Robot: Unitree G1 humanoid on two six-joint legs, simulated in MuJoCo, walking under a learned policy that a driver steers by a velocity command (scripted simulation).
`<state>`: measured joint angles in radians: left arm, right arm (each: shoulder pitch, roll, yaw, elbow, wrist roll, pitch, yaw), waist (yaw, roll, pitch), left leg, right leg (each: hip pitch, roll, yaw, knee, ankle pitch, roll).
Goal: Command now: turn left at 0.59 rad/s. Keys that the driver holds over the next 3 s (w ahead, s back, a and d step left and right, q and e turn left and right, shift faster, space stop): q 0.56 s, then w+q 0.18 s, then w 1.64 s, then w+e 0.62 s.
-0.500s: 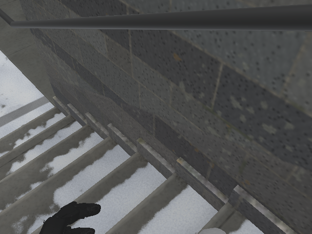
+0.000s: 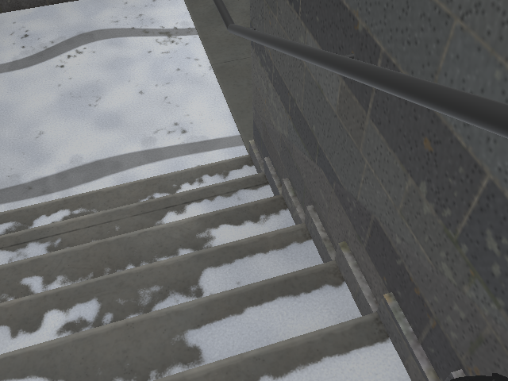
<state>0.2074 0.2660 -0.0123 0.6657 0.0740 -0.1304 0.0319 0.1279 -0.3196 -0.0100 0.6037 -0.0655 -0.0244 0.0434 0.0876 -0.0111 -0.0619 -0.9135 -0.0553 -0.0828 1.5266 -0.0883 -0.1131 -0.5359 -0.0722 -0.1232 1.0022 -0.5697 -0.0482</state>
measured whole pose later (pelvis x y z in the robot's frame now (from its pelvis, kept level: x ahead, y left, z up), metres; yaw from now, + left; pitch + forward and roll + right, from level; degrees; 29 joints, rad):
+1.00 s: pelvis +0.16 +0.11 -0.10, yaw +33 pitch +4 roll -1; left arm 0.32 0.25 0.03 0.75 0.06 -0.11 -0.05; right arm 0.30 -0.25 -0.03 0.77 -0.06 -0.08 0.03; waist 0.02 0.00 -0.10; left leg -0.61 -0.10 -0.17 1.14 -0.38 0.02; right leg -0.30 0.07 -0.06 0.58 -0.35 -0.09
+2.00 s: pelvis +0.67 +0.36 -0.41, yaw +34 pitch -1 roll +1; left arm 0.28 0.20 0.03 0.97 0.03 -0.06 -0.04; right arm 0.41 -0.22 -0.02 1.02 -0.03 -0.03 -0.02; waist -0.02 0.03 0.02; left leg -0.57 -0.02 -0.04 1.89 -0.67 0.07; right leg -0.35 0.00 -0.06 0.67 -0.31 -0.06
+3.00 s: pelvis +1.12 +0.67 -0.63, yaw +18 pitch +0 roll +6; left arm 0.07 0.19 -0.01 0.89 0.11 -0.04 -0.09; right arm 0.63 -0.08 0.05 1.17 -0.10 -0.10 -0.03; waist -0.11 -0.06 0.01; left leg 0.03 0.05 0.35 0.83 -0.81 -0.07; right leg -0.46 -0.14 0.01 0.44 0.23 -0.08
